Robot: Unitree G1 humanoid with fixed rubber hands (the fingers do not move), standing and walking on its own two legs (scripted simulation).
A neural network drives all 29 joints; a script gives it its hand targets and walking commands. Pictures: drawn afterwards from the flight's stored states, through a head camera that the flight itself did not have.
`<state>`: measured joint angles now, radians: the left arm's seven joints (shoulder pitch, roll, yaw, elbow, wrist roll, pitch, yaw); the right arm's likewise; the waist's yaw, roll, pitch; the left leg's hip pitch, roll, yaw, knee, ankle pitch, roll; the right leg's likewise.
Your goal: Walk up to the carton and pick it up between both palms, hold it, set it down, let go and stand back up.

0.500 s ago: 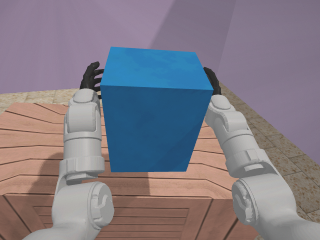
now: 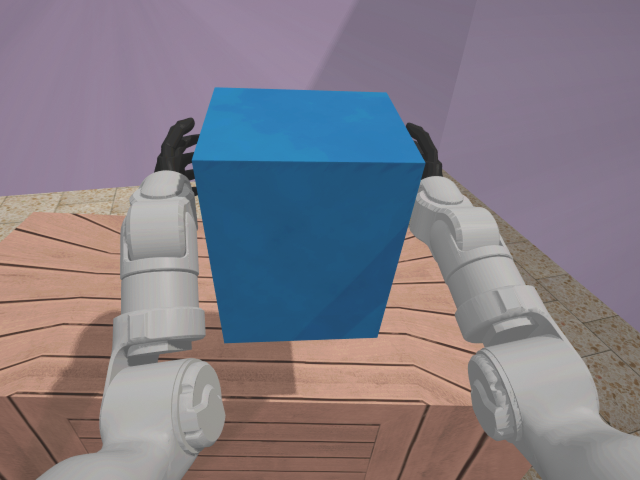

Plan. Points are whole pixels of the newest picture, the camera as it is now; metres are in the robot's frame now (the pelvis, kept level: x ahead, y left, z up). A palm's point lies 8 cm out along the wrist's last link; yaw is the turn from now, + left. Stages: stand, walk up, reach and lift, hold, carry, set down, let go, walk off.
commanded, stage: reach and lift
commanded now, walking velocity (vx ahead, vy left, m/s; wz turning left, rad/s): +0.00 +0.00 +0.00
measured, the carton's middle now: (302, 222) +0.38 +0.01 +0.20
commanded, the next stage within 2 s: hold in 0.22 s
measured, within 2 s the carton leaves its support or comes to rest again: neither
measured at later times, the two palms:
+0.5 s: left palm (166, 172) +0.37 +0.16 +0.28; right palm (427, 169) +0.37 -0.14 +0.28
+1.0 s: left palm (165, 165) +0.37 +0.16 +0.29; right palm (430, 162) +0.37 -0.14 +0.29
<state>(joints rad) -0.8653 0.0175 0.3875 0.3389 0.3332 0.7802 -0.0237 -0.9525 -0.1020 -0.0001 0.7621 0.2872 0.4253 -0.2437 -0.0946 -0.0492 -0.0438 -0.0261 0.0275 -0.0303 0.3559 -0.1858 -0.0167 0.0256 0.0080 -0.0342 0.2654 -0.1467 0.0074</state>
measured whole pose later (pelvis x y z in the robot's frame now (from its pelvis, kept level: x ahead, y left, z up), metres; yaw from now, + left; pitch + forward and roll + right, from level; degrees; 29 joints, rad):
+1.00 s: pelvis +0.00 -0.01 +0.00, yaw +0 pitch -7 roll -1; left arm -0.94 0.05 0.39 0.38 0.33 0.86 -0.04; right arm -1.05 -0.13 0.00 0.80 0.34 0.53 -0.27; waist -0.08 -0.04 -0.09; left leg -0.05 0.03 -0.04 0.36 -0.18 -0.02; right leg 0.00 0.01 -0.04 0.28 -0.15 0.00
